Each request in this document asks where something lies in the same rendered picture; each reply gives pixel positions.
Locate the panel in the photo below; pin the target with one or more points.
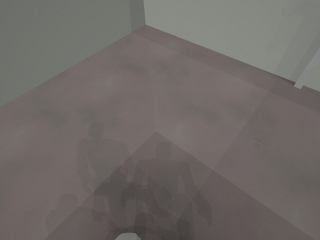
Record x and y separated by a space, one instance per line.
308 70

